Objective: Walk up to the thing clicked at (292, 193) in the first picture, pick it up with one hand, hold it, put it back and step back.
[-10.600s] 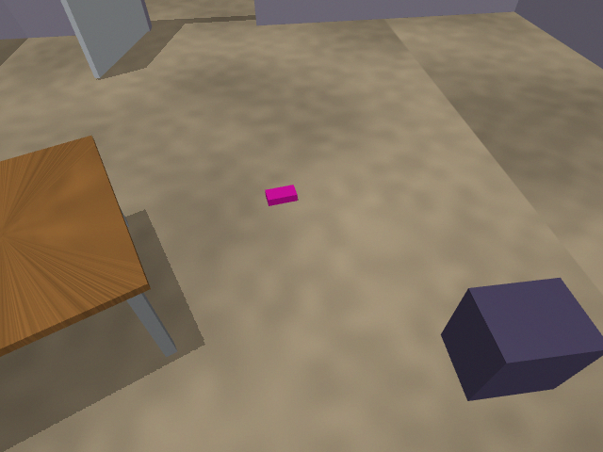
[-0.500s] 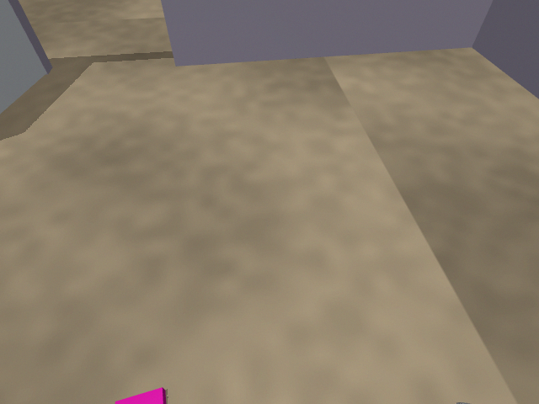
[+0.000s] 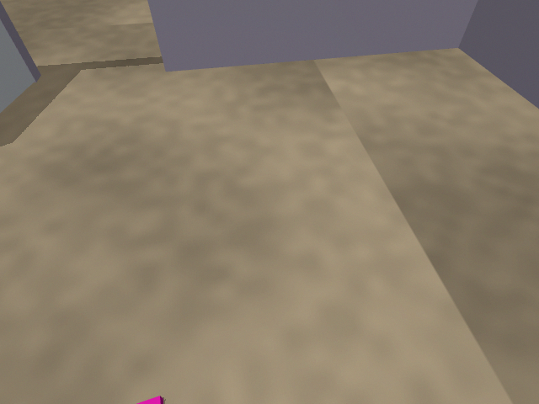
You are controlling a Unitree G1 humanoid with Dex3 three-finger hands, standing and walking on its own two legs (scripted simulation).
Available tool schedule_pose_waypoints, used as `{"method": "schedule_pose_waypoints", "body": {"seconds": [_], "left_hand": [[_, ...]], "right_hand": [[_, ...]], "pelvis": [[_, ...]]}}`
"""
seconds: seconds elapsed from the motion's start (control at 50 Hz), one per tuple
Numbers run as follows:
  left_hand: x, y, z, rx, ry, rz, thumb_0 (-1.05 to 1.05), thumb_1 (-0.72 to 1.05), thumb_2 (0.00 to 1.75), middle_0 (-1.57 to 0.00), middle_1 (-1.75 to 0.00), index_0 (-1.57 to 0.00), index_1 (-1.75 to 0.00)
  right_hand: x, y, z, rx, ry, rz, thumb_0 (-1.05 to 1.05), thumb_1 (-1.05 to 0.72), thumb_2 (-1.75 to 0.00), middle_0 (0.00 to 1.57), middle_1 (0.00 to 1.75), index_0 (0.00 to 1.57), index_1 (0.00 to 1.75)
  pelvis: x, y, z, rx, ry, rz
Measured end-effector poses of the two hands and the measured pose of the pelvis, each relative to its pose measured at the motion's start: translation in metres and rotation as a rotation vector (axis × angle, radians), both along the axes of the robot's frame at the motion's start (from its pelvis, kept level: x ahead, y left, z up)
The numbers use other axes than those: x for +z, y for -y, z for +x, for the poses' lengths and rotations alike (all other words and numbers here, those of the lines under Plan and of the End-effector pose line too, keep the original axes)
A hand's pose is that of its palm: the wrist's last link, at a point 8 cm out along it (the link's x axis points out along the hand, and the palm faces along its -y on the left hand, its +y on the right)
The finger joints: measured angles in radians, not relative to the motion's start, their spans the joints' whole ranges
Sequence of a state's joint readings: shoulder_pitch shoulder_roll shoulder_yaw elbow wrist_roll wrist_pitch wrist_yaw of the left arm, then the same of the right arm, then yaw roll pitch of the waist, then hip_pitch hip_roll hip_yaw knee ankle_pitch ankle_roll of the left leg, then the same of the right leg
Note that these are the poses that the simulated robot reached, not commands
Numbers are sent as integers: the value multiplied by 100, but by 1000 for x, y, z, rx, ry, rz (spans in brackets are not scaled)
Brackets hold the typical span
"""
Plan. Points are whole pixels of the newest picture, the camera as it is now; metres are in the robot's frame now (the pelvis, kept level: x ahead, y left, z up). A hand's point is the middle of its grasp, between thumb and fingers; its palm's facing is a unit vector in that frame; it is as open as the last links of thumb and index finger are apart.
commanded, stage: stand
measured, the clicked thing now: out of the picture +0.24 +0.44 -0.76
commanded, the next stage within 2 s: none
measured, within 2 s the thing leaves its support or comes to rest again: neither
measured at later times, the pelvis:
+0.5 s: pelvis -0.01 -0.01 +0.00, yaw +0 degrees
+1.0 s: pelvis +0.00 -0.01 +0.00, yaw -1 degrees
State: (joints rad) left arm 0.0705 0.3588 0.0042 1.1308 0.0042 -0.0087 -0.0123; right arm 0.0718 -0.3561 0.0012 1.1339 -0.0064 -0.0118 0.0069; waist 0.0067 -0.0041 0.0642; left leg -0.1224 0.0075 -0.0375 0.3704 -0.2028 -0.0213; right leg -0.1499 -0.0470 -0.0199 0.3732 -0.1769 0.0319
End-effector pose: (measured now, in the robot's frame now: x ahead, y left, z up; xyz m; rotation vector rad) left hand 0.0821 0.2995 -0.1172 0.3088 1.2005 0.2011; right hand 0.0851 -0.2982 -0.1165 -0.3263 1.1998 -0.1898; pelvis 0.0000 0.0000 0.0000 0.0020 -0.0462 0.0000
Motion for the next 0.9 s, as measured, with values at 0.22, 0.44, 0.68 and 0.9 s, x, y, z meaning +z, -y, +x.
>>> {"method": "schedule_pose_waypoints", "body": {"seconds": [0.22,0.44,0.68,0.9], "left_hand": [[1,7,-12,-6,-21,5,0,91,90,-20,-30,-20,-30],[3,11,-20,-6,-28,13,0,91,90,-20,-30,-20,-30],[1,14,-19,-12,-38,7,0,91,90,-20,-30,-20,-30],[1,16,-8,-20,-25,5,0,91,90,-20,-30,-20,-30]], "right_hand": [[-3,3,-9,-15,-11,20,0,-90,-90,20,30,21,30],[-5,10,-25,-25,-36,26,0,-90,-90,20,30,21,30],[-6,15,-36,-37,-72,17,0,-91,-90,20,30,21,30],[-5,14,-26,-33,-57,16,0,-91,-90,20,30,21,30]], "pelvis": [[2,6,-5,-5,5,1],[2,12,-9,-6,3,0],[1,14,-7,-8,-4,1],[2,14,0,-8,-8,-1]]}}
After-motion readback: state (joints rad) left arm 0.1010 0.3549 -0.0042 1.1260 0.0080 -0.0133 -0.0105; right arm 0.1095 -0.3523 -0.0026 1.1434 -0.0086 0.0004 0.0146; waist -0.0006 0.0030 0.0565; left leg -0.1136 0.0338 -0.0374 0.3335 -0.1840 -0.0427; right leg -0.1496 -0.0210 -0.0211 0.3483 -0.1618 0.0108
